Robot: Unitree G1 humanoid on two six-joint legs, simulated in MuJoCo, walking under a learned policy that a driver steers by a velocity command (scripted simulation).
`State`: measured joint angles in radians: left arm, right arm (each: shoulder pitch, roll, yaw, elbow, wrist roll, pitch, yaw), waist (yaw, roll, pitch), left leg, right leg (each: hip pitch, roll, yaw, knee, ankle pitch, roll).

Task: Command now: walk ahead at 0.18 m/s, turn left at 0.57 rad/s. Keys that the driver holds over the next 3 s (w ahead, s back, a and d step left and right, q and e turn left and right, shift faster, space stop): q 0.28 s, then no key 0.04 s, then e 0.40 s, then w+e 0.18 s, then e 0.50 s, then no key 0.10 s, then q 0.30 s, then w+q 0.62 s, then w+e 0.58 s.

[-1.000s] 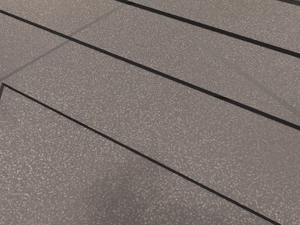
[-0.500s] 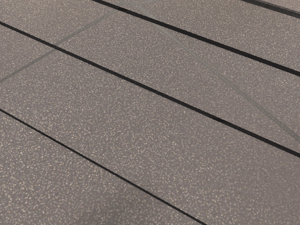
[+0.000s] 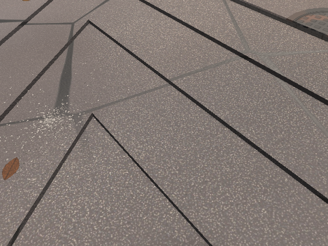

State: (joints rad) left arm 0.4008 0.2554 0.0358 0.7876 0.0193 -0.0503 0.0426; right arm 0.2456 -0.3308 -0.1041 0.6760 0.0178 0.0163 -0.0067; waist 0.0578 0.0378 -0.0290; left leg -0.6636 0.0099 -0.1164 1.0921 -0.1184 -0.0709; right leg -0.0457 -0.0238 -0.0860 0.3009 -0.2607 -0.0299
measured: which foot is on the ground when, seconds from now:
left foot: up 0.00-0.22, down 0.24-0.66, up 0.68-0.92, down 0.94-1.00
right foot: down 0.00-0.24, up 0.26-0.60, down 0.62-0.94, up 0.96-1.00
